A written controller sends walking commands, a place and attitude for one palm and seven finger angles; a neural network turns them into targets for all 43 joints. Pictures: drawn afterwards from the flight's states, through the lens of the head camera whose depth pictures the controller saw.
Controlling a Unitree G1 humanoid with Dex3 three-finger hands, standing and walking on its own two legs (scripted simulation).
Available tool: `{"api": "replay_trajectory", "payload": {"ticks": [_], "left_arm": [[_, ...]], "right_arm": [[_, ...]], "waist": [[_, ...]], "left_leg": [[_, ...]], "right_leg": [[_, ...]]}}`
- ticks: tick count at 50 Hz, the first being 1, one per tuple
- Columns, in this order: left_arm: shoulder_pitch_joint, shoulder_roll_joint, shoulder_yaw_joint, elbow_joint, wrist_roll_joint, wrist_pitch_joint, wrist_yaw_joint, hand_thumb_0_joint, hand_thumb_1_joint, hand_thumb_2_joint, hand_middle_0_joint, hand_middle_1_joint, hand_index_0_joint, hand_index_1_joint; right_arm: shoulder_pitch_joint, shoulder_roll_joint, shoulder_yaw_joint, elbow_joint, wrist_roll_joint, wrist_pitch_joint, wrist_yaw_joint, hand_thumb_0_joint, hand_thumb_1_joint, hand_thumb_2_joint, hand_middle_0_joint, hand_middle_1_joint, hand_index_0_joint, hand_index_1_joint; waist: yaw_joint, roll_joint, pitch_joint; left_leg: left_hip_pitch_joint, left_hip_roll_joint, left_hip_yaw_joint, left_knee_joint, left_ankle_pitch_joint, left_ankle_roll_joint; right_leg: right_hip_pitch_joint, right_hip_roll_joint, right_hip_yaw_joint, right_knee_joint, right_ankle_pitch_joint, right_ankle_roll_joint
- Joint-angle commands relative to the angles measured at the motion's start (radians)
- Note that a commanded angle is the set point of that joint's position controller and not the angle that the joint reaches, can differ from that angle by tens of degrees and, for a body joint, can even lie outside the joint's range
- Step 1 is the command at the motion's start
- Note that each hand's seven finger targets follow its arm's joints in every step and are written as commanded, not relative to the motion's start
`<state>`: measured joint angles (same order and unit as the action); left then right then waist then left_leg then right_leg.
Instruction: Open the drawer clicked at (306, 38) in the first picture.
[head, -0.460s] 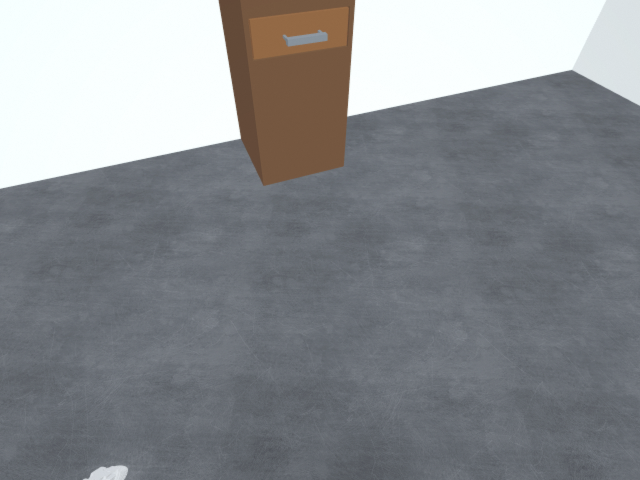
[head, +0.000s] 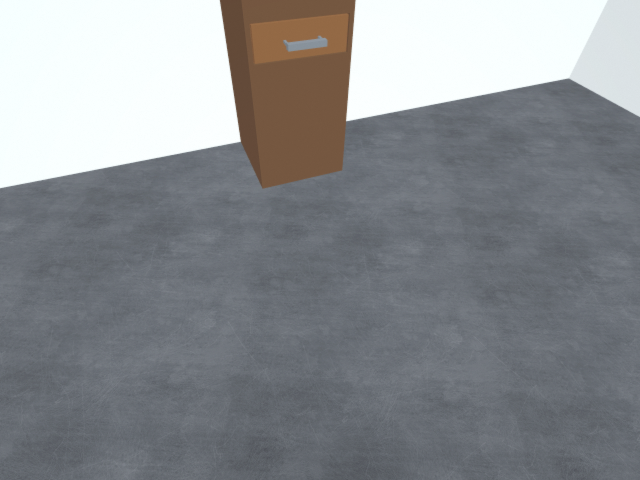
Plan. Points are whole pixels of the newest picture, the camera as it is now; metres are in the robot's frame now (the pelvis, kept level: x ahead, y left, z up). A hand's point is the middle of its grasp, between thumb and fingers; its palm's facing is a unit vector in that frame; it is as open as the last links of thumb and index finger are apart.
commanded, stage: stand and wait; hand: left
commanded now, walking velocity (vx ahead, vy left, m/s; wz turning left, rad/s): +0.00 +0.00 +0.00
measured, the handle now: (304, 42) +1.60 +0.15 -0.09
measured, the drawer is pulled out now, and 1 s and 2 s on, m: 0.00 0.00 0.00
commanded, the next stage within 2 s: look at it before walking up in 0.40 s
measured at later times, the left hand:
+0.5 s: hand out of the picture +0.06 +0.24 -0.15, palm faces -0.03 -0.94 -0.34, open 7.4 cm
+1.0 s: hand out of the picture +0.07 +0.24 -0.15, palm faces -0.03 -0.94 -0.33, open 7.4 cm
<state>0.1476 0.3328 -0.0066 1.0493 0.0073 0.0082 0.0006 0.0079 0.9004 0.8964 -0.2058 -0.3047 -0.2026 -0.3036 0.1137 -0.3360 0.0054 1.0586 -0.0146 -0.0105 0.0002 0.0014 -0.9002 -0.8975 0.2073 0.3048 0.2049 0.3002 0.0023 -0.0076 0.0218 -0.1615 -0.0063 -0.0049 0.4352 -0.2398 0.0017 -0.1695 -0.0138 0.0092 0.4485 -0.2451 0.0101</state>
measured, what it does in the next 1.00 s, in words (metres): stands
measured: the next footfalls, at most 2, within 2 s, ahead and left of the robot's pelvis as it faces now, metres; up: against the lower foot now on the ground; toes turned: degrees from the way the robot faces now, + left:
left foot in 1.76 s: +0.34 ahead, +0.09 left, +0.00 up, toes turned -8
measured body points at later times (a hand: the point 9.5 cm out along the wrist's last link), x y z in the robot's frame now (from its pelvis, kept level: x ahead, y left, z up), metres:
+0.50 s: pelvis -0.01 +0.00 +0.00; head -0.01 -0.01 +0.45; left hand +0.07 +0.29 -0.13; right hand +0.06 -0.30 -0.13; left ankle +0.00 +0.12 -0.74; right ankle +0.00 -0.13 -0.74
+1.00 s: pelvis +0.00 -0.01 +0.00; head +0.00 -0.01 +0.45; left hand +0.07 +0.29 -0.13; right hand +0.07 -0.30 -0.13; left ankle +0.00 +0.12 -0.74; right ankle +0.00 -0.13 -0.74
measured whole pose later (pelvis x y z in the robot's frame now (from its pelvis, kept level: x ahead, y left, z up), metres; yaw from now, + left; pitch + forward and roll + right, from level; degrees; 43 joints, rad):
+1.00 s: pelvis +0.00 -0.01 +0.00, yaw +0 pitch -2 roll +0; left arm 0.14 0.34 -0.01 1.09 0.01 0.00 0.00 0.01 0.90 0.90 -0.20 -0.30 -0.20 -0.30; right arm 0.12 -0.34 0.01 1.11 -0.01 -0.01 0.00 0.00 -0.90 -0.90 0.21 0.30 0.20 0.30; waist 0.00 0.00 0.03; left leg -0.14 0.00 0.00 0.37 -0.20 -0.01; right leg -0.16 -0.01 0.01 0.39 -0.21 0.00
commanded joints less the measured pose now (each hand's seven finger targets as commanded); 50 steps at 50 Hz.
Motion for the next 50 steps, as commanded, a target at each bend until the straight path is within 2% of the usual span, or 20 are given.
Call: {"api": "replay_trajectory", "payload": {"ticks": [1, 9, 12, 17, 25, 31, 39, 50], "left_arm": [[-0.053, 0.21, 0.044, -0.062, 0.002, -0.031, 0.011, 0.0, 0.9, 0.9, -0.2, -0.3, -0.2, -0.3], [-0.052, 0.213, 0.042, -0.038, 0.003, -0.029, 0.009, 0.0, 0.9, 0.9, -0.2, -0.3, -0.2, -0.3], [-0.048, 0.216, 0.041, -0.035, 0.003, -0.031, 0.009, 0.0, 0.9, 0.9, -0.2, -0.3, -0.2, -0.3], [-0.05, 0.217, 0.04, -0.032, 0.002, -0.033, 0.01, 0.0, 0.9, 0.9, -0.2, -0.3, -0.2, -0.3], [-0.051, 0.214, 0.039, -0.028, 0.004, -0.031, 0.009, 0.0, 0.9, 0.9, -0.2, -0.3, -0.2, -0.3], [-0.049, 0.21, 0.04, -0.029, 0.005, -0.03, 0.008, 0.0, 0.9, 0.9, -0.2, -0.3, -0.2, -0.3], [-0.045, 0.21, 0.04, -0.027, 0.004, -0.035, 0.01, 0.0, 0.9, 0.9, -0.2, -0.3, -0.2, -0.3], [-0.048, 0.215, 0.04, -0.022, 0.004, -0.034, 0.01, 0.0, 0.9, 0.9, -0.2, -0.3, -0.2, -0.3]], "right_arm": [[-0.058, -0.203, -0.046, -0.057, 0.003, -0.025, -0.015, 0.0, -0.9, -0.9, 0.2, 0.3, 0.2, 0.3], [-0.048, -0.208, -0.043, -0.03, 0.004, -0.022, -0.012, 0.0, -0.9, -0.9, 0.2, 0.3, 0.2, 0.3], [-0.041, -0.21, -0.043, -0.026, 0.006, -0.022, -0.011, 0.0, -0.9, -0.9, 0.2, 0.3, 0.2, 0.3], [-0.036, -0.211, -0.042, -0.016, 0.006, -0.022, -0.011, 0.0, -0.9, -0.9, 0.2, 0.3, 0.2, 0.3], [-0.039, -0.208, -0.042, -0.01, 0.005, -0.02, -0.009, 0.0, -0.9, -0.9, 0.2, 0.3, 0.2, 0.3], [-0.038, -0.207, -0.042, -0.009, 0.005, -0.023, -0.009, 0.0, -0.9, -0.9, 0.2, 0.3, 0.2, 0.3], [-0.038, -0.206, -0.042, -0.009, 0.007, -0.024, -0.011, 0.0, -0.9, -0.9, 0.2, 0.3, 0.2, 0.3], [-0.049, -0.209, -0.04, -0.008, 0.007, -0.023, -0.012, 0.0, -0.9, -0.9, 0.2, 0.3, 0.2, 0.3]], "waist": [[0.0, 0.008, -0.066], [0.003, 0.007, -0.031], [0.001, -0.014, -0.036], [-0.001, -0.004, -0.053], [-0.001, -0.003, -0.019], [0.002, 0.003, -0.031], [0.001, -0.002, -0.057], [0.001, 0.007, -0.046]], "left_leg": [[0.004, 0.112, -0.092, -0.08, 0.156, 0.034], [-0.013, 0.114, -0.105, -0.109, 0.094, 0.034], [-0.005, 0.114, -0.101, -0.105, 0.098, 0.032], [0.011, 0.116, -0.101, -0.103, 0.126, 0.029], [-0.008, 0.113, -0.103, -0.12, 0.072, 0.028], [-0.001, 0.118, -0.106, -0.127, 0.081, 0.03], [0.022, 0.122, -0.099, -0.111, 0.151, 0.028], [0.028, 0.122, -0.098, -0.12, 0.161, 0.025]], "right_leg": [[0.024, -0.107, 0.087, -0.085, 0.144, -0.043], [0.007, -0.104, 0.097, -0.114, 0.065, -0.042], [0.002, -0.106, 0.098, -0.12, 0.064, -0.042], [0.008, -0.106, 0.103, -0.117, 0.095, -0.044], [-0.016, -0.104, 0.112, -0.137, 0.024, -0.042], [-0.01, -0.103, 0.104, -0.131, 0.038, -0.039], [0.014, -0.109, 0.101, -0.123, 0.13, -0.042], [0.021, -0.107, 0.099, -0.129, 0.147, -0.04]]}}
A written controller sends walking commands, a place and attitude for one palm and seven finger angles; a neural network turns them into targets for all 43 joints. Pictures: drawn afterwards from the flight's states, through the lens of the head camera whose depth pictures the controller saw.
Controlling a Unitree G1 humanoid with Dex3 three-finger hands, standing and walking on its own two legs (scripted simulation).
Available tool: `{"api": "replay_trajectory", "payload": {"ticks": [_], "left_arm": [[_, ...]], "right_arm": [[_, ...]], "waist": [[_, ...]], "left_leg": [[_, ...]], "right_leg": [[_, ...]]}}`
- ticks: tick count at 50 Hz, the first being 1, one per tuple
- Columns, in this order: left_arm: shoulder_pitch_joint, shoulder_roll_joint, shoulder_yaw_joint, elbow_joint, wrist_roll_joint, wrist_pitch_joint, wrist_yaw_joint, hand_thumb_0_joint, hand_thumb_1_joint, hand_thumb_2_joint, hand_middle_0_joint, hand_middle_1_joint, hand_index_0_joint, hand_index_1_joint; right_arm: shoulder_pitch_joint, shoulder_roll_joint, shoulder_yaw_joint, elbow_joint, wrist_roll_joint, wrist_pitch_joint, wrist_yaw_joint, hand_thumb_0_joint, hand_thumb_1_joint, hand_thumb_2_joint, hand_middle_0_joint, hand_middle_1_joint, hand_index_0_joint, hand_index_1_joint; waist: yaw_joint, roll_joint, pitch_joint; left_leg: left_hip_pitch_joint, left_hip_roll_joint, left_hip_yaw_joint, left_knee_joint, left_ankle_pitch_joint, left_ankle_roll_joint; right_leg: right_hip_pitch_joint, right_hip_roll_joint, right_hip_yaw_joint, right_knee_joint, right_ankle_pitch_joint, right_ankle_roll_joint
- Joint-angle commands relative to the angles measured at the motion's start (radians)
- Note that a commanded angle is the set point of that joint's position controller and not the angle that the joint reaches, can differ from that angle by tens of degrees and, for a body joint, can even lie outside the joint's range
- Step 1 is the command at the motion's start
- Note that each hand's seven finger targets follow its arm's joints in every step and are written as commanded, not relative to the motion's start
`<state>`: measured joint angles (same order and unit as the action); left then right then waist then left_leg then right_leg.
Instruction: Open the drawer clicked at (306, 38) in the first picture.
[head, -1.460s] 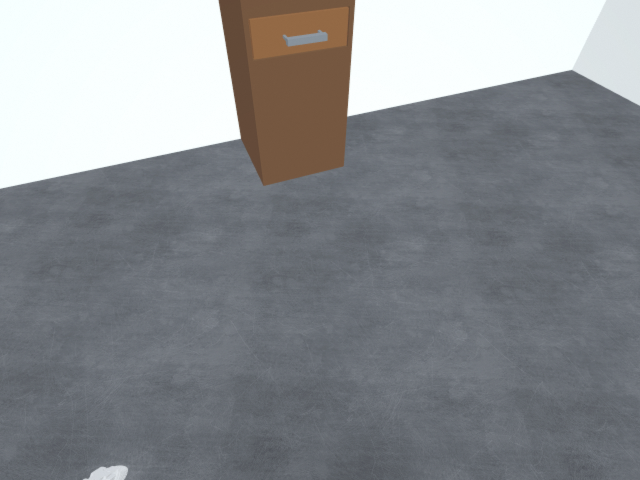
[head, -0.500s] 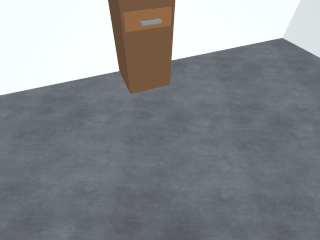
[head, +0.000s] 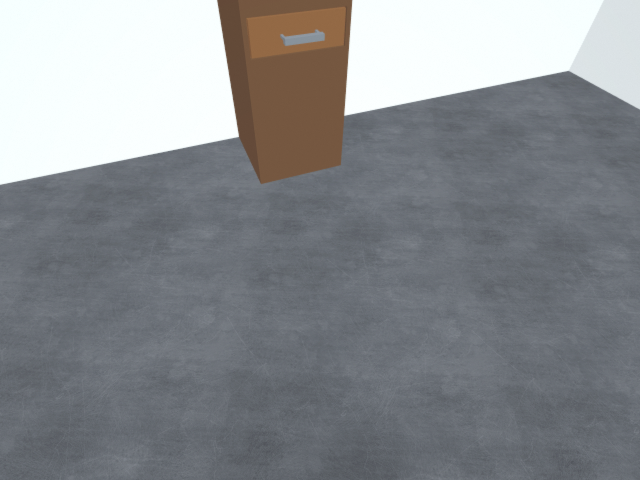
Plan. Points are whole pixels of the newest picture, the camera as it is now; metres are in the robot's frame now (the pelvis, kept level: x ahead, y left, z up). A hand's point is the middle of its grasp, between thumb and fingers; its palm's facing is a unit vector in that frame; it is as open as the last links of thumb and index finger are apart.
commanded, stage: walk to a spot facing it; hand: left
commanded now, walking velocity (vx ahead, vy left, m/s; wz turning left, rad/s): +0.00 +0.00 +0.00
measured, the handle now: (302, 36) +1.60 +0.16 -0.09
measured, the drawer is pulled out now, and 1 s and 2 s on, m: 0.00 0.00 0.00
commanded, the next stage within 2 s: none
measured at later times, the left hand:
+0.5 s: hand out of the picture +0.06 +0.17 -0.18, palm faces -0.05 -0.98 -0.20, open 7.4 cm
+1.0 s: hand (221, 333) +0.39 +0.21 -0.18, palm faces -0.28 -0.94 -0.21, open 7.4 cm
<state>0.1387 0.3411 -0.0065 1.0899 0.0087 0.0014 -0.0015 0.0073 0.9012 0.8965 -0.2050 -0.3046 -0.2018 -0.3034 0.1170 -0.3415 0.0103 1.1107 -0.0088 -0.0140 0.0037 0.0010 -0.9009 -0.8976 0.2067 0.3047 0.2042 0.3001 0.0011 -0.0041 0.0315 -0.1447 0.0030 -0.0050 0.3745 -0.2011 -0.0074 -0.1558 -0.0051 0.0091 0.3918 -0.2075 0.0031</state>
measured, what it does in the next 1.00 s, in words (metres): walks ahead, turning right: left foot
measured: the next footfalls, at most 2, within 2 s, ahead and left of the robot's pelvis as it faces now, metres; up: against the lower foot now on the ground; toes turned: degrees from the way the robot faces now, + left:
left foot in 0.76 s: +0.35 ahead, +0.09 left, +0.00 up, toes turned -7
right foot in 1.34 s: +0.46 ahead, -0.20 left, +0.00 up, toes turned -36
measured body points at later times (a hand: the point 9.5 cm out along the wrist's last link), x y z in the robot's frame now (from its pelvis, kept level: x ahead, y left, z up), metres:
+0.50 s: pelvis +0.08 -0.02 -0.02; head +0.09 -0.02 +0.43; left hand +0.07 +0.22 -0.17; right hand +0.06 -0.27 -0.17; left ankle +0.04 +0.10 -0.69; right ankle +0.01 -0.11 -0.75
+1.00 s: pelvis +0.27 +0.03 +0.00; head +0.29 +0.05 +0.45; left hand +0.41 +0.26 -0.16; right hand +0.23 -0.21 -0.14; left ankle +0.31 +0.10 -0.75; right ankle +0.23 -0.10 -0.65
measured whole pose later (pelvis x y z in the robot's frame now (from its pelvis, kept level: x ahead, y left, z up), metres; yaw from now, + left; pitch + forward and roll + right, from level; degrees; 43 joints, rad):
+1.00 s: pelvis +0.27 +0.03 +0.00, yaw -22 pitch +0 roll +0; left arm 0.25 0.24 0.10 0.99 0.04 0.01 -0.02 0.01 0.91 0.90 -0.20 -0.30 -0.19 -0.30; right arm 0.27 -0.16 -0.05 1.02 -0.02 -0.09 -0.02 -0.02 -0.94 -0.90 0.21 0.30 0.20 0.30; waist 0.01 -0.04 0.00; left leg -0.20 0.04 0.25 0.44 -0.24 0.06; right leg -0.59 -0.07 -0.03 1.21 -0.21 0.00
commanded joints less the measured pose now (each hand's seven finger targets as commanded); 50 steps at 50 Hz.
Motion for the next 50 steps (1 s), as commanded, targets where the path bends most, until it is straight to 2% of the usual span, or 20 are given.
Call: {"api": "replay_trajectory", "payload": {"ticks": [1, 5, 9, 12, 15, 18, 19, 20, 21, 23, 27, 33, 36, 37, 38, 39, 40, 42, 45, 50], "left_arm": [[-0.036, 0.206, 0.039, -0.063, 0.003, -0.028, 0.011, 0.0, 0.9, 0.9, -0.2, -0.3, -0.2, -0.3], [-0.01, 0.145, 0.027, -0.048, 0.001, -0.02, 0.014, 0.0, 0.9, 0.9, -0.2, -0.3, -0.2, -0.3], [0.057, 0.095, 0.033, -0.066, 0.013, 0.018, -0.004, 0.0, 0.9, 0.9, -0.2, -0.3, -0.2, -0.3], [0.098, 0.081, 0.05, -0.111, 0.016, 0.015, -0.019, 0.0, 0.9, 0.9, -0.2, -0.3, -0.2, -0.3], [0.122, 0.014, 0.059, -0.147, 0.015, -0.005, -0.031, 0.0, 0.9, 0.9, -0.2, -0.3, -0.2, -0.3], [0.232, -0.01, 0.072, -0.128, 0.019, -0.024, -0.034, 0.0, 0.9, 0.9, -0.2, -0.3, -0.2, -0.3], [0.342, 0.058, 0.089, -0.095, 0.026, -0.039, -0.023, 0.0, 0.9, 0.9, -0.2, -0.3, -0.2, -0.3], [0.46, 0.127, 0.1, -0.063, 0.013, -0.047, -0.006, 0.0, 0.9, 0.9, -0.2, -0.3, -0.2, -0.3], [0.495, 0.109, 0.096, -0.053, 0.009, -0.053, 0.008, 0.0, 0.9, 0.9, -0.2, -0.3, -0.2, -0.3], [0.43, 0.053, 0.083, -0.061, 0.016, -0.055, 0.016, 0.0, 0.9, 0.9, -0.2, -0.3, -0.2, -0.3], [0.359, 0.007, 0.075, -0.069, 0.021, -0.069, 0.018, 0.0, 0.9, 0.9, -0.2, -0.3, -0.2, -0.3], [0.327, 0.011, 0.087, -0.054, 0.023, -0.066, 0.024, 0.0, 0.9, 0.9, -0.2, -0.3, -0.2, -0.3], [0.282, 0.005, 0.1, -0.056, 0.013, -0.065, 0.02, 0.0, 0.9, 0.9, -0.2, -0.3, -0.2, -0.3], [0.312, -0.043, 0.098, -0.061, 0.008, -0.061, 0.012, 0.0, 0.9, 0.9, -0.2, -0.3, -0.2, -0.3], [0.361, -0.104, 0.092, -0.082, -0.002, -0.056, 0.0, 0.0, 0.9, 0.9, -0.2, -0.3, -0.2, -0.3], [0.327, -0.091, 0.092, -0.102, 0.009, -0.056, 0.004, 0.0, 0.9, 0.9, -0.2, -0.3, -0.2, -0.3], [0.266, -0.095, 0.089, -0.106, 0.015, -0.051, 0.002, 0.0, 0.9, 0.9, -0.2, -0.3, -0.2, -0.3], [0.22, -0.103, 0.089, -0.099, 0.026, -0.038, -0.02, 0.0, 0.9, 0.9, -0.2, -0.3, -0.2, -0.3], [0.262, -0.139, 0.09, -0.087, 0.03, -0.007, -0.027, 0.0, 0.9, 0.9, -0.2, -0.3, -0.2, -0.3], [0.138, -0.13, 0.095, -0.141, 0.034, 0.007, -0.036, 0.0, 0.9, 0.9, -0.2, -0.3, -0.2, -0.3]], "right_arm": [[-0.052, -0.204, -0.044, -0.06, 0.001, -0.02, -0.015, 0.0, -0.9, -0.9, 0.2, 0.3, 0.2, 0.3], [-0.03, -0.143, -0.029, -0.047, -0.002, -0.014, -0.015, 0.0, -0.9, -0.9, 0.2, 0.3, 0.2, 0.3], [0.052, -0.097, -0.035, -0.055, -0.015, 0.012, -0.011, 0.0, -0.9, -0.9, 0.2, 0.3, 0.2, 0.3], [0.089, -0.128, -0.057, -0.089, -0.014, 0.005, -0.013, 0.0, -0.9, -0.9, 0.2, 0.3, 0.2, 0.3], [0.131, -0.152, -0.082, -0.106, -0.009, -0.015, -0.019, 0.0, -0.9, -0.9, 0.2, 0.3, 0.2, 0.3], [0.092, -0.105, -0.08, -0.127, -0.01, -0.022, -0.018, 0.0, -0.9, -0.9, 0.2, 0.3, 0.2, 0.3], [0.064, -0.038, -0.067, -0.156, -0.004, -0.025, -0.014, 0.0, -0.9, -0.9, 0.2, 0.3, 0.2, 0.3], [-0.037, 0.003, -0.055, -0.216, -0.004, -0.036, -0.005, 0.0, -0.9, -0.9, 0.2, 0.3, 0.2, 0.3], [-0.102, -0.014, -0.056, -0.236, -0.01, -0.044, -0.008, 0.0, -0.9, -0.9, 0.2, 0.3, 0.2, 0.3], [-0.086, 0.016, -0.059, -0.22, -0.012, -0.048, -0.005, 0.0, -0.9, -0.9, 0.2, 0.3, 0.2, 0.3], [-0.035, 0.065, -0.067, -0.198, -0.008, -0.027, 0.011, 0.0, -0.9, -0.9, 0.2, 0.3, 0.2, 0.3], [-0.063, 0.095, -0.067, -0.234, 0.003, -0.041, 0.025, 0.0, -0.9, -0.9, 0.2, 0.3, 0.2, 0.3], [0.181, 0.039, -0.085, -0.156, -0.002, -0.057, -0.002, 0.0, -0.9, -0.9, 0.2, 0.3, 0.2, 0.3], [0.341, -0.049, -0.108, -0.115, -0.012, -0.061, -0.016, 0.0, -0.9, -0.9, 0.2, 0.3, 0.2, 0.3], [0.436, -0.144, -0.126, -0.097, -0.023, -0.063, -0.02, 0.0, -0.9, -0.9, 0.2, 0.3, 0.2, 0.3], [0.373, -0.126, -0.112, -0.11, -0.016, -0.048, -0.017, 0.0, -0.9, -0.9, 0.2, 0.3, 0.2, 0.3], [0.274, -0.066, -0.102, -0.133, -0.016, -0.048, -0.021, 0.0, -0.9, -0.9, 0.2, 0.3, 0.2, 0.3], [0.172, 0.044, -0.076, -0.149, -0.016, -0.059, -0.022, 0.0, -0.9, -0.9, 0.2, 0.3, 0.2, 0.3], [0.174, 0.079, -0.069, -0.129, -0.014, -0.08, -0.027, 0.0, -0.9, -0.9, 0.2, 0.3, 0.2, 0.3], [0.249, 0.075, -0.078, -0.099, -0.014, -0.092, -0.029, 0.0, -0.9, -0.9, 0.2, 0.3, 0.2, 0.3]], "waist": [[0.003, 0.0, -0.064], [0.002, -0.003, -0.08], [-0.001, 0.001, 0.044], [-0.002, 0.037, 0.083], [-0.008, 0.169, 0.061], [0.059, 0.076, 0.036], [0.099, -0.17, 0.01], [0.138, -0.33, 0.033], [0.156, -0.253, 0.063], [0.089, -0.063, 0.07], [0.027, -0.096, 0.052], [0.02, -0.159, 0.046], [-0.089, -0.067, -0.036], [-0.136, 0.111, -0.159], [-0.132, 0.391, -0.227], [-0.101, 0.299, -0.164], [-0.08, 0.238, -0.069], [-0.019, 0.112, 0.074], [0.026, 0.118, 0.032], [0.01, 0.05, 0.047]], "left_leg": [[0.019, 0.114, -0.097, -0.057, 0.129, 0.035], [0.034, 0.116, -0.079, -0.05, 0.106, 0.025], [-0.058, 0.117, -0.053, -0.039, -0.32, 0.026], [-0.053, 0.173, -0.113, -0.045, -0.44, 0.069], [0.015, 0.309, -0.217, -0.087, -0.371, 0.144], [-0.136, 0.255, -0.056, 0.166, -0.155, 0.1], [-0.38, 0.121, 0.105, 0.476, -0.179, 0.019], [-0.596, 0.035, 0.133, 0.681, -0.404, -0.014], [-0.652, 0.07, 0.032, 0.764, -0.366, -0.01], [-0.661, 0.117, 0.011, 0.786, -0.264, -0.019], [-0.535, 0.108, 0.062, 0.667, -0.118, -0.043], [-0.324, 0.076, 0.091, 0.358, -0.037, -0.02], [0.069, 0.042, 0.098, 0.166, 0.028, -0.002], [0.295, 0.173, -0.043, 0.127, -0.04, 0.023], [0.387, 0.458, -0.434, -0.044, -0.146, 0.103], [0.217, 0.511, -0.532, -0.17, -0.426, 0.141], [0.093, 0.486, -0.504, -0.217, -0.561, 0.136], [-0.11, 0.405, -0.306, -0.22, -0.419, 0.113], [-0.139, 0.325, -0.058, -0.209, -0.183, 0.093], [-0.011, 0.335, 0.018, -0.235, -0.044, 0.141]], "right_leg": [[0.011, -0.119, 0.098, -0.072, 0.119, -0.033], [0.016, -0.114, 0.099, -0.07, 0.098, -0.026], [-0.132, -0.063, 0.143, -0.048, -0.313, -0.04], [-0.24, -0.013, 0.134, 0.065, -0.356, -0.054], [-0.309, 0.038, -0.004, 0.288, -0.216, -0.031], [-0.074, 0.004, -0.005, 0.145, -0.166, -0.042], [0.147, -0.15, 0.275, -0.011, -0.129, -0.114], [0.22, -0.334, 0.606, -0.159, -0.026, -0.214], [0.211, -0.353, 0.67, -0.166, 0.091, -0.268], [0.208, -0.317, 0.516, -0.105, 0.182, -0.275], [0.083, -0.226, 0.33, -0.151, 0.195, -0.218], [0.009, -0.179, 0.234, -0.13, 0.21, -0.155], [-0.096, -0.103, 0.178, 0.134, 0.308, -0.11], [-0.204, -0.035, 0.12, 0.387, 0.142, -0.083], [-0.398, 0.087, -0.008, 0.735, -0.363, -0.036], [-0.433, 0.045, 0.047, 0.873, -0.369, -0.056], [-0.485, -0.004, 0.045, 0.956, -0.272, -0.056], [-0.476, -0.083, 0.027, 0.942, -0.137, -0.045], [-0.424, -0.096, 0.01, 0.879, -0.038, -0.02], [-0.55, -0.126, 0.003, 0.747, 0.054, 0.009]]}}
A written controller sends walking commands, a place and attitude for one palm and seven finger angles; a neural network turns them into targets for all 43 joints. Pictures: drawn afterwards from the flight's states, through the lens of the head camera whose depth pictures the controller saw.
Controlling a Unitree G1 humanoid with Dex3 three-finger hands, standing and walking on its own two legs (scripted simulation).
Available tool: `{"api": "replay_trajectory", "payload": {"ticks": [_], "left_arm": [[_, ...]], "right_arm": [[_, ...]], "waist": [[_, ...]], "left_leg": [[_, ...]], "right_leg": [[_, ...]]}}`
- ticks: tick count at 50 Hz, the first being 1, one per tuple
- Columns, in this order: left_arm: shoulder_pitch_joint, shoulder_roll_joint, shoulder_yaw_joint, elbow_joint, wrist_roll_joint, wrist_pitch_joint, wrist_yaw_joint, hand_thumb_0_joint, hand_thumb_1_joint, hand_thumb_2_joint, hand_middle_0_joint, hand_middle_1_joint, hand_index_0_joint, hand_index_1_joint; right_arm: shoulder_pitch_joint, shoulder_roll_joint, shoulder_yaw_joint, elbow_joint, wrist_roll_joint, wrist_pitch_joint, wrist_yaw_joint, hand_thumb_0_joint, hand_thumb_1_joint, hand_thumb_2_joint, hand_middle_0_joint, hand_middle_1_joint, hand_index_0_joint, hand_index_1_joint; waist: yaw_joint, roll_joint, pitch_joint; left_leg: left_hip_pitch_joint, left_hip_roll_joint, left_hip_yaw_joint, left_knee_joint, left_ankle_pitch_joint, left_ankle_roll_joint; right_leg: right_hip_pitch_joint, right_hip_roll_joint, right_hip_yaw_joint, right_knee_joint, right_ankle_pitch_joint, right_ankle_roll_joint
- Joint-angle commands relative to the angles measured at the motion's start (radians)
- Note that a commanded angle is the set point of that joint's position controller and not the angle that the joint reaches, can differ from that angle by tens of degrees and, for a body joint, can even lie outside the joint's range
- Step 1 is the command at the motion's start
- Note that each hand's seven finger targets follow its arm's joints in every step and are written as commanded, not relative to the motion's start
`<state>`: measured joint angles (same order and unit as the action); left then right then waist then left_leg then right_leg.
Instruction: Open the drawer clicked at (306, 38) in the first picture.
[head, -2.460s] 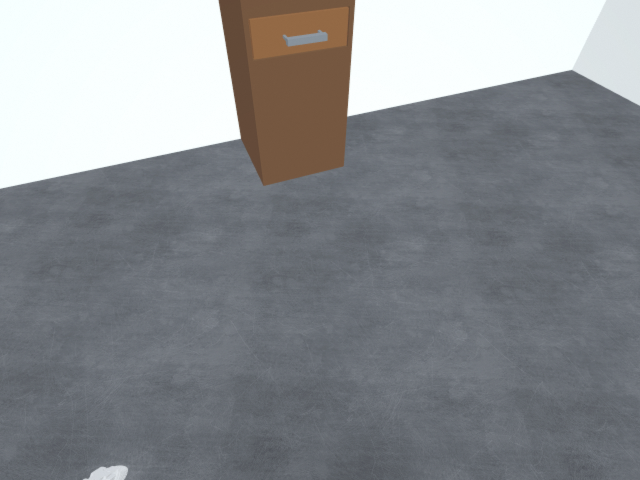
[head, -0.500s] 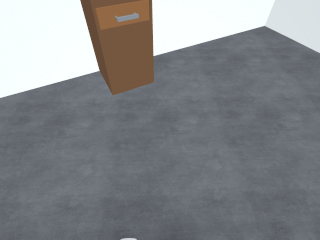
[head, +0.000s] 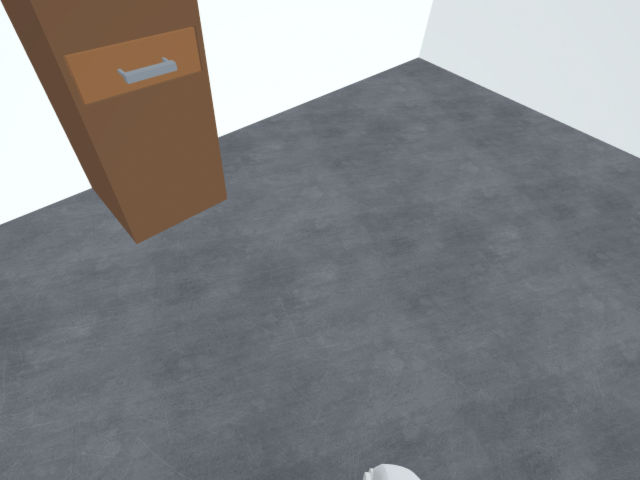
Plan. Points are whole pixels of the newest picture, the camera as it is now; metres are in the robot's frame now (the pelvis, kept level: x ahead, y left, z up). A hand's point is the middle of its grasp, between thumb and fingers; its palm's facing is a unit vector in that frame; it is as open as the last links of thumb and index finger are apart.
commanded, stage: walk to a spot facing it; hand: left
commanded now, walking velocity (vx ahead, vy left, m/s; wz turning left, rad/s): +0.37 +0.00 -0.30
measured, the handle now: (147, 68) +1.19 +0.61 -0.09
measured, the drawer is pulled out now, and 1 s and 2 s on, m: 0.00 0.00 0.00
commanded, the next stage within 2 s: turn to face it in 1.52 s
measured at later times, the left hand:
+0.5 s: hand (267, 360) +0.34 +0.11 -0.17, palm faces -0.08 -0.98 -0.19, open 7.1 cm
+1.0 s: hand (254, 293) +0.48 +0.16 -0.18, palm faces -0.11 -0.98 -0.14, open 7.4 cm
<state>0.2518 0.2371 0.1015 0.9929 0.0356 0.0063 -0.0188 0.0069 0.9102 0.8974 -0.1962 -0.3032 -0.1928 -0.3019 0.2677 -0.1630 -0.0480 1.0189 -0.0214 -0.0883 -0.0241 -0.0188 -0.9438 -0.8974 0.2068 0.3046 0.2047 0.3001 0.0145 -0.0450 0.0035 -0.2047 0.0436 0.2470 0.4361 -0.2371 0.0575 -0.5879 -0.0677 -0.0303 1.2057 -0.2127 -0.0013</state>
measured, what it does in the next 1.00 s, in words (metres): walks ahead: right foot, then left foot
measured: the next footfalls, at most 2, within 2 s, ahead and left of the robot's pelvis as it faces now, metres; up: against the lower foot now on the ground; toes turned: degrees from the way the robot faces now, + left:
right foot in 0.34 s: +0.26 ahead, -0.15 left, +0.00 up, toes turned -15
left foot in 0.76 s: +0.48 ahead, +0.07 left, +0.00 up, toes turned +3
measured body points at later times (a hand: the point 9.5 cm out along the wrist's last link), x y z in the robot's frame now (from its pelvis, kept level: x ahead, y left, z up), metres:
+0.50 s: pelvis +0.21 -0.05 -0.01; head +0.24 -0.06 +0.44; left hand +0.34 +0.16 -0.15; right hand +0.12 -0.25 -0.17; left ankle +0.17 +0.08 -0.65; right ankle +0.22 -0.14 -0.74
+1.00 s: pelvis +0.44 -0.02 +0.00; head +0.45 +0.00 +0.45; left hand +0.48 +0.21 -0.16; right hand +0.41 -0.25 -0.14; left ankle +0.44 +0.06 -0.74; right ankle +0.42 -0.17 -0.65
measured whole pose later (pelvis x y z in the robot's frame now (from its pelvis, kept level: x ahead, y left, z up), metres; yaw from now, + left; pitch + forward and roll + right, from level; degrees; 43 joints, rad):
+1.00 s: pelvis +0.44 -0.02 +0.00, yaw -11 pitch -1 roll -1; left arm 0.28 0.18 0.07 1.08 0.03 0.00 -0.02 0.01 0.91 0.90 -0.20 -0.30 -0.20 -0.30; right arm 0.30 -0.14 -0.03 1.07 -0.02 -0.08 -0.02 0.00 -0.93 -0.90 0.20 0.30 0.20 0.30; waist 0.02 -0.04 0.03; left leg -0.14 0.06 0.24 0.40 -0.24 0.04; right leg -0.55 -0.11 -0.05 1.14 -0.23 0.02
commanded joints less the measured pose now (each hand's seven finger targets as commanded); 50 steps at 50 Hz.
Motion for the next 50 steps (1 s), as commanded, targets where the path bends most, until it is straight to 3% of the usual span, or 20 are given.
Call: {"api": "replay_trajectory", "payload": {"ticks": [1, 11, 13, 15, 16, 17, 18, 20, 22, 24, 32, 35, 36, 37, 38, 39, 40, 42, 44, 50], "left_arm": [[-0.006, -0.024, -0.016, -0.055, 0.007, 0.003, -0.02, 0.0, 0.9, 0.9, -0.2, -0.3, -0.2, -0.3], [-0.274, -0.04, -0.045, -0.113, -0.003, -0.017, -0.02, 0.0, 0.9, 0.9, -0.2, -0.3, -0.2, -0.3], [-0.223, -0.027, -0.042, -0.096, -0.003, -0.026, -0.015, 0.0, 0.9, 0.9, -0.2, -0.3, -0.2, -0.3], [-0.003, 0.01, -0.028, -0.018, 0.001, -0.045, -0.007, 0.0, 0.9, 0.9, -0.2, -0.3, -0.2, -0.3], [0.157, 0.093, -0.007, 0.029, 0.003, -0.059, 0.004, 0.0, 0.9, 0.9, -0.2, -0.3, -0.2, -0.3], [0.282, 0.206, 0.021, 0.059, -0.01, -0.065, 0.021, 0.0, 0.9, 0.9, -0.2, -0.3, -0.2, -0.3], [0.269, 0.23, 0.024, 0.064, -0.029, -0.061, 0.026, 0.0, 0.9, 0.9, -0.2, -0.3, -0.2, -0.3], [0.11, 0.125, -0.004, 0.034, -0.028, -0.063, 0.03, 0.0, 0.9, 0.9, -0.2, -0.3, -0.2, -0.3], [0.022, 0.045, -0.027, 0.024, -0.019, -0.075, 0.035, 0.0, 0.9, 0.9, -0.2, -0.3, -0.2, -0.3], [0.02, 0.003, -0.027, 0.02, -0.009, -0.084, 0.035, 0.0, 0.9, 0.9, -0.2, -0.3, -0.2, -0.3], [0.083, 0.068, -0.027, 0.054, -0.007, -0.088, 0.026, 0.0, 0.9, 0.9, -0.2, -0.3, -0.2, -0.3], [0.098, 0.095, -0.023, 0.063, -0.01, -0.08, 0.023, 0.0, 0.9, 0.9, -0.2, -0.3, -0.2, -0.3], [0.084, 0.101, -0.021, 0.063, -0.013, -0.078, 0.022, 0.0, 0.9, 0.9, -0.2, -0.3, -0.2, -0.3], [0.086, 0.077, -0.024, 0.061, -0.015, -0.075, 0.02, 0.0, 0.9, 0.9, -0.2, -0.3, -0.2, -0.3], [0.107, 0.024, -0.031, 0.038, -0.023, -0.072, 0.012, 0.0, 0.9, 0.9, -0.2, -0.3, -0.2, -0.3], [0.072, 0.015, -0.036, 0.006, -0.023, -0.077, 0.009, 0.0, 0.9, 0.9, -0.2, -0.3, -0.2, -0.3], [0.014, 0.042, -0.03, 0.003, -0.017, -0.072, 0.013, 0.0, 0.9, 0.9, -0.2, -0.3, -0.2, -0.3], [-0.007, 0.021, -0.029, 0.022, -0.012, -0.067, -0.005, 0.0, 0.9, 0.9, -0.2, -0.3, -0.2, -0.3], [0.057, -0.02, -0.03, 0.047, -0.003, -0.045, -0.008, 0.0, 0.9, 0.9, -0.2, -0.3, -0.2, -0.3], [0.01, -0.046, -0.026, 0.022, -0.003, -0.013, -0.008, 0.0, 0.9, 0.9, -0.2, -0.3, -0.2, -0.3]], "right_arm": [[0.114, -0.111, -0.02, -0.001, 0.0, -0.017, 0.0, 0.0, -0.9, -0.9, 0.2, 0.3, 0.2, 0.3], [0.291, -0.119, -0.006, 0.091, -0.016, 0.002, 0.002, 0.0, -0.9, -0.9, 0.2, 0.3, 0.2, 0.3], [0.283, -0.13, -0.008, 0.098, -0.015, 0.008, 0.002, 0.0, -0.9, -0.9, 0.2, 0.3, 0.2, 0.3], [0.262, -0.14, -0.007, 0.1, -0.003, 0.011, 0.004, 0.0, -0.9, -0.9, 0.2, 0.3, 0.2, 0.3], [0.248, -0.118, -0.004, 0.085, 0.01, 0.008, 0.016, 0.0, -0.9, -0.9, 0.2, 0.3, 0.2, 0.3], [0.255, -0.051, 0.008, 0.044, 0.02, 0.003, 0.016, 0.0, -0.9, -0.9, 0.2, 0.3, 0.2, 0.3], [0.161, -0.08, -0.001, 0.03, 0.021, 0.006, 0.013, 0.0, -0.9, -0.9, 0.2, 0.3, 0.2, 0.3], [0.083, -0.061, -0.011, 0.017, 0.008, 0.018, 0.014, 0.0, -0.9, -0.9, 0.2, 0.3, 0.2, 0.3], [0.146, -0.023, -0.01, 0.048, -0.004, 0.042, 0.018, 0.0, -0.9, -0.9, 0.2, 0.3, 0.2, 0.3], [0.192, 0.001, -0.012, 0.057, -0.009, 0.058, 0.021, 0.0, -0.9, -0.9, 0.2, 0.3, 0.2, 0.3], [-0.056, -0.026, -0.013, -0.043, -0.004, 0.039, 0.057, 0.0, -0.9, -0.9, 0.2, 0.3, 0.2, 0.3], [-0.067, -0.063, -0.014, -0.051, -0.003, 0.031, 0.056, 0.0, -0.9, -0.9, 0.2, 0.3, 0.2, 0.3], [-0.006, -0.084, -0.017, -0.034, -0.005, 0.026, 0.05, 0.0, -0.9, -0.9, 0.2, 0.3, 0.2, 0.3], [0.109, -0.126, -0.028, 0.002, -0.009, 0.02, 0.041, 0.0, -0.9, -0.9, 0.2, 0.3, 0.2, 0.3], [0.247, -0.238, -0.053, 0.034, -0.026, 0.013, 0.028, 0.0, -0.9, -0.9, 0.2, 0.3, 0.2, 0.3], [0.335, -0.303, -0.063, 0.054, -0.022, 0.021, 0.026, 0.0, -0.9, -0.9, 0.2, 0.3, 0.2, 0.3], [0.28, -0.265, -0.05, 0.054, -0.013, 0.023, 0.013, 0.0, -0.9, -0.9, 0.2, 0.3, 0.2, 0.3], [0.124, -0.169, -0.027, 0.006, -0.008, 0.013, 0.009, 0.0, -0.9, -0.9, 0.2, 0.3, 0.2, 0.3], [0.083, -0.122, -0.013, 0.007, -0.006, -0.002, 0.005, 0.0, -0.9, -0.9, 0.2, 0.3, 0.2, 0.3], [0.129, -0.098, -0.019, 0.048, 0.004, -0.009, 0.002, 0.0, -0.9, -0.9, 0.2, 0.3, 0.2, 0.3]], "waist": [[-0.012, 0.089, 0.078], [-0.092, 0.151, 0.131], [-0.06, 0.149, 0.098], [0.043, 0.129, -0.037], [0.114, 0.037, -0.15], [0.123, -0.161, -0.26], [0.132, -0.081, -0.236], [0.059, 0.005, -0.023], [-0.023, 0.008, 0.041], [-0.059, -0.049, 0.045], [-0.007, -0.083, 0.088], [-0.02, -0.043, 0.11], [-0.06, -0.018, 0.091], [-0.107, 0.079, 0.03], [-0.152, 0.297, -0.052], [-0.17, 0.448, -0.094], [-0.159, 0.327, -0.058], [-0.084, 0.122, 0.065], [-0.032, 0.16, 0.064], [-0.014, 0.133, 0.097]], "left_leg": [[0.081, 0.293, -0.216, -0.296, 0.014, 0.08], [0.233, 0.294, -0.078, -0.208, 0.37, 0.064], [0.239, 0.3, -0.048, -0.109, 0.557, 0.053], [0.161, 0.24, 0.016, 0.177, 0.709, 0.002], [-0.067, 0.202, 0.041, 0.432, 0.501, -0.038], [-0.379, 0.038, 0.018, 0.775, -0.275, -0.089], [-0.439, 0.055, -0.133, 0.917, -0.326, -0.067], [-0.472, 0.129, -0.212, 0.918, -0.157, -0.065], [-0.36, 0.152, -0.206, 0.795, -0.085, -0.075], [-0.315, 0.15, -0.181, 0.691, -0.063, -0.091], [-0.281, 0.109, -0.136, 0.281, 0.01, -0.083], [-0.162, 0.067, -0.079, 0.182, 0.011, -0.07], [-0.044, 0.047, -0.065, 0.131, 0.026, -0.065], [0.152, 0.053, -0.1, 0.067, 0.007, -0.046], [0.342, 0.276, -0.401, -0.038, -0.076, 0.032], [0.37, 0.445, -0.662, -0.202, -0.139, 0.109], [0.304, 0.457, -0.68, -0.228, -0.2, 0.111], [0.135, 0.394, -0.497, -0.246, -0.164, 0.083], [0.056, 0.309, -0.31, -0.253, -0.013, 0.034], [0.097, 0.276, -0.162, -0.301, 0.087, 0.063]], "right_leg": [[-0.134, -0.067, 0.034, -0.111, 0.07, 0.017], [-0.013, -0.011, -0.096, -0.522, -0.001, -0.028], [0.106, 0.027, -0.127, -0.583, -0.054, -0.055], [0.449, 0.087, -0.168, -0.69, 0.032, -0.088], [0.743, -0.072, 0.014, -0.703, 0.039, -0.151], [0.976, -0.372, 0.49, -0.792, 0.196, -0.283], [0.887, -0.399, 0.525, -0.872, 0.205, -0.317], [0.6, -0.322, 0.353, -0.928, 0.11, -0.239], [0.396, -0.24, 0.183, -0.988, 0.093, -0.179], [0.321, -0.2, 0.092, -1.002, 0.107, -0.164], [0.395, -0.189, 0.093, -0.989, 0.031, -0.157], [0.395, -0.182, 0.082, -0.932, 0.079, -0.139], [0.359, -0.162, 0.051, -0.846, 0.134, -0.124], [0.288, -0.104, 0.009, -0.648, 0.205, -0.095], [0.105, 0.008, -0.085, -0.335, 0.029, -0.04], [-0.02, 0.086, -0.076, -0.054, -0.361, -0.025], [-0.075, 0.03, 0.023, 0.067, -0.317, -0.038], [-0.094, -0.053, 0.036, 0.081, -0.151, -0.029], [-0.012, -0.063, 0.026, 0.03, -0.062, -0.008], [-0.077, -0.088, -0.011, -0.148, 0.05, 0.032]]}}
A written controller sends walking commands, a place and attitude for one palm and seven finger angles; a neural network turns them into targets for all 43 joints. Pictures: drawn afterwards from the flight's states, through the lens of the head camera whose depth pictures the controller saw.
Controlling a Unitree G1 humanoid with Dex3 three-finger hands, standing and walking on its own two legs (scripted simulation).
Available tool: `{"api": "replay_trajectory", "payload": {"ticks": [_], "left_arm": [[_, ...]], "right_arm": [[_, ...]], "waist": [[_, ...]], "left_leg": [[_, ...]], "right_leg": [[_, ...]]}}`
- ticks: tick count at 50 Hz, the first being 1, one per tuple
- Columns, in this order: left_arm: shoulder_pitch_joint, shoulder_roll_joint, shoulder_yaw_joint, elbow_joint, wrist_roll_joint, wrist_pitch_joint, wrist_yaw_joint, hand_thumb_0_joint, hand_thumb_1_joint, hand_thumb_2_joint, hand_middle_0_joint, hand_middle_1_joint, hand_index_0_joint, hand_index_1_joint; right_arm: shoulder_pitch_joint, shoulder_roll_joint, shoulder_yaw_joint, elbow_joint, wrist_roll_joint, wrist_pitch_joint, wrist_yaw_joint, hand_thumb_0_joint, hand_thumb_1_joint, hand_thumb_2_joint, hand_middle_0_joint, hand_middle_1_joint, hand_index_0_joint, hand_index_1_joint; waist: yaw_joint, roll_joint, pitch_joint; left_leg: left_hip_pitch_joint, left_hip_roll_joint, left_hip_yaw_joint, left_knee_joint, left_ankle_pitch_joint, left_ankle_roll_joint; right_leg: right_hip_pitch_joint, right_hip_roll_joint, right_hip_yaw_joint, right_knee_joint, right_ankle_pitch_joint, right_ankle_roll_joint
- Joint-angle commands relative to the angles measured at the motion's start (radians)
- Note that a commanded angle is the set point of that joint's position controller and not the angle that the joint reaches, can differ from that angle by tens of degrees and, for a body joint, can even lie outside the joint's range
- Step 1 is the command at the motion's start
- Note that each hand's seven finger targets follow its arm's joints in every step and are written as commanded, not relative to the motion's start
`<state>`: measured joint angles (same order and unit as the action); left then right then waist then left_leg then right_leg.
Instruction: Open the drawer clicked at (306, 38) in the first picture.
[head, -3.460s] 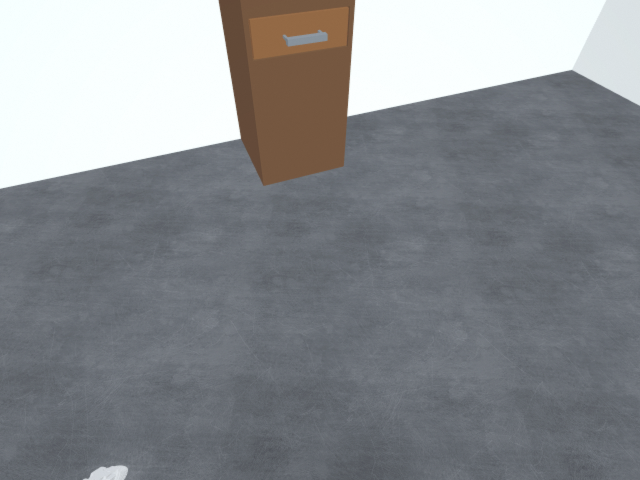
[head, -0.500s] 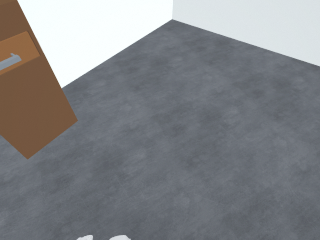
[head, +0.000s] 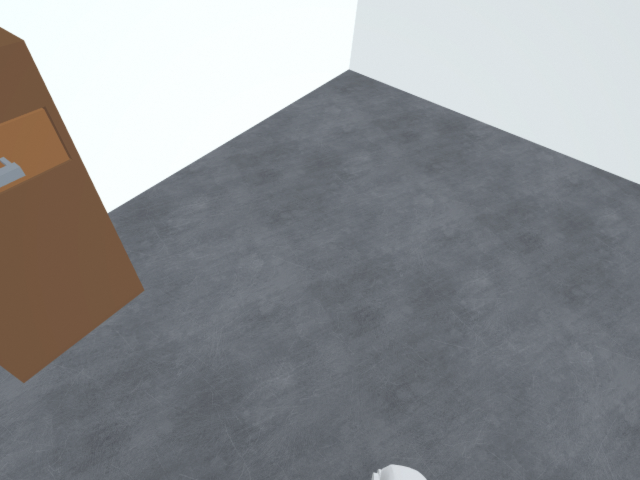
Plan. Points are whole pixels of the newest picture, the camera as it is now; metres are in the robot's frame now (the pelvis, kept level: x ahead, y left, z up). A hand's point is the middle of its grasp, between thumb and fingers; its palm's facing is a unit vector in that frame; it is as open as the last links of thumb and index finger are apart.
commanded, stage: walk to a spot facing it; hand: left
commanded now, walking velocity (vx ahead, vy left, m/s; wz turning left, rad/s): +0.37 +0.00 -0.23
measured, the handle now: out of the picture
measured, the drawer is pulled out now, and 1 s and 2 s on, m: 0.00 0.00 0.00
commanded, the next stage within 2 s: turn to face it in 0.52 s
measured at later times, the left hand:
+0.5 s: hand (253, 381) +0.30 +0.13 -0.17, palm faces +0.00 -0.98 -0.22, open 7.1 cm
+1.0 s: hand (235, 309) +0.43 +0.18 -0.18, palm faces +0.17 -0.96 -0.21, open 7.4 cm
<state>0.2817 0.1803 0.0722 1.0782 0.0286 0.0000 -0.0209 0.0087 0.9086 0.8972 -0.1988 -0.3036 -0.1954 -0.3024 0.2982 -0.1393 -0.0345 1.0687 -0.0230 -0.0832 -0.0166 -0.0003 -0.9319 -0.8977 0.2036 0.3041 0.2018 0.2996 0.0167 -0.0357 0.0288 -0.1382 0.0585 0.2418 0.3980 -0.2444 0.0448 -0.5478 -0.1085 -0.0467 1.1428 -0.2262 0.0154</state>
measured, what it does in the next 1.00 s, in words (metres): walks ahead: right foot, then left foot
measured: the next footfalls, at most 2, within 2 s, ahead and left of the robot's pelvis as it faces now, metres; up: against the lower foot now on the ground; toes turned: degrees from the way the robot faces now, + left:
right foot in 0.28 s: +0.27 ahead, -0.16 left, +0.00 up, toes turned -13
left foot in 0.70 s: +0.46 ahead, +0.08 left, +0.00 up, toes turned +10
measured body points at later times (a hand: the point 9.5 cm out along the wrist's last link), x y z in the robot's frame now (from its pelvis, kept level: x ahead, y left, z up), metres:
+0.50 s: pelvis +0.23 -0.06 -0.01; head +0.24 -0.06 +0.44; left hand +0.30 +0.18 -0.16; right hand +0.22 -0.29 -0.17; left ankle +0.25 +0.08 -0.68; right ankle +0.24 -0.15 -0.75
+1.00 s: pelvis +0.37 -0.02 -0.01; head +0.41 +0.00 +0.44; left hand +0.42 +0.23 -0.16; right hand +0.45 -0.25 -0.15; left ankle +0.42 +0.07 -0.75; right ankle +0.40 -0.17 -0.69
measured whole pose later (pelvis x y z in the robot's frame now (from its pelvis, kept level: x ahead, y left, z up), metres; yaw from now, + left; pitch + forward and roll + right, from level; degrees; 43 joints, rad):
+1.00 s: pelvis +0.37 -0.02 -0.01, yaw +7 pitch +1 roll -1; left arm 0.17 0.19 0.08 0.97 0.01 0.03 0.02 0.01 0.91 0.90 -0.20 -0.30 -0.20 -0.30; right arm 0.21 -0.18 -0.05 0.99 -0.02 0.00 0.00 -0.01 -0.93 -0.90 0.21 0.30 0.20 0.30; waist -0.02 -0.01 0.06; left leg -0.32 -0.02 0.07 0.47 -0.16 0.07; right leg -0.49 -0.09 -0.03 0.98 -0.39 0.09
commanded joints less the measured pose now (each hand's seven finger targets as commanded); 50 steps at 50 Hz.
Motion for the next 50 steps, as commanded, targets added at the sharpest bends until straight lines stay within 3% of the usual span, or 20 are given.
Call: {"api": "replay_trajectory", "payload": {"ticks": [1, 7, 9, 11, 12, 13, 14, 15, 17, 21, 26, 30, 33, 34, 35, 36, 37, 40, 43, 50], "left_arm": [[-0.049, 0.008, 0.002, -0.076, 0.004, -0.006, -0.007, 0.0, 0.9, 0.9, -0.2, -0.3, -0.2, -0.3], [-0.213, 0.0, -0.004, -0.128, 0.001, -0.023, -0.008, 0.0, 0.9, 0.9, -0.2, -0.3, -0.2, -0.3], [-0.203, 0.004, -0.003, -0.125, 0.0, -0.028, -0.008, 0.0, 0.9, 0.9, -0.2, -0.3, -0.2, -0.3], [-0.093, 0.03, 0.005, -0.093, 0.003, -0.039, -0.005, 0.0, 0.9, 0.9, -0.2, -0.3, -0.2, -0.3], [0.051, 0.059, 0.013, -0.049, 0.007, -0.049, 0.0, 0.0, 0.9, 0.9, -0.2, -0.3, -0.2, -0.3], [0.204, 0.135, 0.036, -0.003, 0.012, -0.062, 0.01, 0.0, 0.9, 0.9, -0.2, -0.3, -0.2, -0.3], [0.307, 0.256, 0.062, 0.019, 0.003, -0.067, 0.023, 0.0, 0.9, 0.9, -0.2, -0.3, -0.2, -0.3], [0.277, 0.281, 0.062, 0.014, -0.017, -0.06, 0.027, 0.0, 0.9, 0.9, -0.2, -0.3, -0.2, -0.3], [0.089, 0.174, 0.037, -0.037, -0.015, -0.059, 0.034, 0.0, 0.9, 0.9, -0.2, -0.3, -0.2, -0.3], [0.006, 0.076, -0.001, -0.042, -0.001, -0.083, 0.039, 0.0, 0.9, 0.9, -0.2, -0.3, -0.2, -0.3], [0.027, 0.096, -0.004, -0.029, -0.004, -0.087, 0.032, 0.0, 0.9, 0.9, -0.2, -0.3, -0.2, -0.3], [0.046, 0.125, 0.001, -0.018, -0.001, -0.081, 0.033, 0.0, 0.9, 0.9, -0.2, -0.3, -0.2, -0.3], [0.038, 0.126, 0.002, -0.014, -0.008, -0.066, 0.038, 0.0, 0.9, 0.9, -0.2, -0.3, -0.2, -0.3], [0.069, 0.097, -0.001, -0.022, -0.013, -0.059, 0.036, 0.0, 0.9, 0.9, -0.2, -0.3, -0.2, -0.3], [0.112, 0.051, -0.007, -0.044, -0.026, -0.055, 0.031, 0.0, 0.9, 0.9, -0.2, -0.3, -0.2, -0.3], [0.06, 0.072, -0.014, -0.069, -0.015, -0.05, 0.041, 0.0, 0.9, 0.9, -0.2, -0.3, -0.2, -0.3], [0.001, 0.07, -0.013, -0.084, -0.015, -0.045, 0.041, 0.0, 0.9, 0.9, -0.2, -0.3, -0.2, -0.3], [-0.002, 0.059, -0.004, -0.078, -0.009, -0.031, 0.03, 0.0, 0.9, 0.9, -0.2, -0.3, -0.2, -0.3], [0.027, 0.061, 0.005, -0.091, -0.013, -0.006, 0.035, 0.0, 0.9, 0.9, -0.2, -0.3, -0.2, -0.3], [-0.1, 0.067, 0.017, -0.193, -0.013, 0.018, 0.043, 0.0, 0.9, 0.9, -0.2, -0.3, -0.2, -0.3]], "right_arm": [[0.112, -0.118, -0.034, 0.007, 0.006, -0.013, -0.005, 0.0, -0.9, -0.9, 0.2, 0.3, 0.2, 0.3], [0.205, -0.11, -0.036, 0.059, -0.007, -0.002, -0.001, 0.0, -0.9, -0.9, 0.2, 0.3, 0.2, 0.3], [0.197, -0.119, -0.036, 0.067, -0.01, 0.002, -0.002, 0.0, -0.9, -0.9, 0.2, 0.3, 0.2, 0.3], [0.182, -0.132, -0.037, 0.07, -0.006, 0.006, -0.004, 0.0, -0.9, -0.9, 0.2, 0.3, 0.2, 0.3], [0.172, -0.134, -0.038, 0.069, -0.002, 0.008, 0.0, 0.0, -0.9, -0.9, 0.2, 0.3, 0.2, 0.3], [0.171, -0.111, -0.034, 0.058, 0.01, 0.006, 0.01, 0.0, -0.9, -0.9, 0.2, 0.3, 0.2, 0.3], [0.192, -0.039, -0.018, 0.019, 0.021, 0.002, 0.013, 0.0, -0.9, -0.9, 0.2, 0.3, 0.2, 0.3], [0.12, -0.069, -0.022, -0.006, 0.023, 0.008, 0.01, 0.0, -0.9, -0.9, 0.2, 0.3, 0.2, 0.3], [0.031, -0.075, -0.034, -0.025, 0.01, 0.015, 0.013, 0.0, -0.9, -0.9, 0.2, 0.3, 0.2, 0.3], [0.111, -0.023, -0.023, 0.009, -0.003, 0.051, 0.018, 0.0, -0.9, -0.9, 0.2, 0.3, 0.2, 0.3], [-0.012, -0.018, -0.02, -0.053, 0.0, 0.055, 0.039, 0.0, -0.9, -0.9, 0.2, 0.3, 0.2, 0.3], [-0.094, -0.049, -0.022, -0.091, 0.002, 0.041, 0.048, 0.0, -0.9, -0.9, 0.2, 0.3, 0.2, 0.3], [0.03, -0.102, -0.029, -0.052, -0.001, 0.032, 0.04, 0.0, -0.9, -0.9, 0.2, 0.3, 0.2, 0.3], [0.131, -0.179, -0.045, -0.031, -0.009, 0.026, 0.03, 0.0, -0.9, -0.9, 0.2, 0.3, 0.2, 0.3], [0.185, -0.287, -0.065, -0.034, -0.011, 0.03, 0.019, 0.0, -0.9, -0.9, 0.2, 0.3, 0.2, 0.3], [0.188, -0.285, -0.056, -0.025, -0.003, 0.041, 0.007, 0.0, -0.9, -0.9, 0.2, 0.3, 0.2, 0.3], [0.122, -0.271, -0.054, -0.049, 0.001, 0.044, -0.001, 0.0, -0.9, -0.9, 0.2, 0.3, 0.2, 0.3], [-0.036, -0.195, -0.035, -0.099, 0.003, 0.036, -0.005, 0.0, -0.9, -0.9, 0.2, 0.3, 0.2, 0.3], [-0.064, -0.203, -0.039, -0.116, 0.007, 0.042, -0.001, 0.0, -0.9, -0.9, 0.2, 0.3, 0.2, 0.3], [-0.058, -0.234, -0.072, -0.145, -0.004, 0.078, 0.007, 0.0, -0.9, -0.9, 0.2, 0.3, 0.2, 0.3]], "waist": [[-0.022, 0.118, 0.084], [-0.072, 0.139, 0.124], [-0.057, 0.154, 0.118], [0.001, 0.139, 0.049], [0.067, 0.087, -0.028], [0.131, -0.015, -0.135], [0.131, -0.247, -0.234], [0.126, -0.161, -0.213], [0.064, -0.072, -0.047], [-0.044, -0.057, 0.004], [-0.029, -0.079, 0.048], [-0.012, -0.083, 0.066], [-0.075, 0.036, 0.011], [-0.102, 0.19, -0.07], [-0.101, 0.406, -0.134], [-0.115, 0.369, -0.158], [-0.096, 0.302, -0.092], [-0.029, 0.156, -0.054], [-0.009, 0.144, -0.109], [-0.041, 0.15, -0.079]], "left_leg": [[0.043, 0.26, -0.144, -0.267, 0.097, 0.079], [0.101, 0.274, -0.094, -0.215, 0.228, 0.074], [0.124, 0.277, -0.072, -0.168, 0.304, 0.067], [0.121, 0.263, -0.037, 0.0, 0.512, 0.048], [0.075, 0.218, -0.004, 0.187, 0.568, 0.021], [-0.121, 0.167, 0.026, 0.456, 0.399, -0.016], [-0.417, 0.012, -0.005, 0.793, -0.266, -0.061], [-0.486, 0.03, -0.143, 0.959, -0.321, -0.041], [-0.521, 0.115, -0.228, 0.989, -0.137, -0.032], [-0.392, 0.134, -0.195, 0.755, -0.057, -0.068], [-0.369, 0.105, -0.141, 0.439, 0.026, -0.083], [-0.293, 0.078, -0.117, 0.294, 0.035, -0.063], [-0.051, 0.033, -0.098, 0.122, 0.139, -0.053], [0.104, 0.121, -0.233, 0.063, 0.29, -0.012], [0.238, 0.346, -0.531, -0.012, 0.494, 0.112], [0.206, 0.381, -0.615, -0.067, 0.454, 0.164], [0.121, 0.377, -0.609, -0.07, 0.416, 0.178], [-0.03, 0.258, -0.425, -0.082, 0.448, 0.119], [-0.054, 0.212, -0.373, -0.088, 0.452, 0.113], [-0.077, 0.193, -0.491, -0.095, 0.229, 0.135]], "right_leg": [[-0.125, -0.05, -0.008, -0.144, 0.075, 0.018], [-0.044, -0.008, -0.074, -0.442, 0.057, -0.015], [0.008, 0.017, -0.093, -0.485, 0.043, -0.034], [0.195, 0.069, -0.13, -0.55, 0.011, -0.064], [0.385, 0.103, -0.148, -0.612, 0.049, -0.079], [0.64, -0.033, 0.01, -0.636, 0.02, -0.127], [0.844, -0.316, 0.469, -0.76, 0.058, -0.244], [0.766, -0.368, 0.561, -0.862, -0.026, -0.288], [0.497, -0.314, 0.418, -0.921, -0.208, -0.226], [0.288, -0.206, 0.103, -0.942, 0.055, -0.161], [0.309, -0.165, 0.004, -0.946, 0.114, -0.155], [0.35, -0.185, 0.007, -0.905, 0.113, -0.139], [0.345, -0.126, -0.1, -0.677, 0.213, -0.079], [0.272, -0.051, -0.153, -0.454, 0.13, -0.028], [0.081, 0.064, -0.183, -0.179, -0.309, 0.024], [0.04, 0.075, -0.064, -0.005, -0.441, 0.016], [-0.027, 0.033, -0.018, 0.082, -0.383, 0.016], [0.016, -0.013, 0.02, 0.029, -0.209, 0.046], [0.076, 0.002, 0.014, -0.038, -0.158, 0.063], [0.08, 0.03, 0.018, -0.245, -0.178, 0.074]]}}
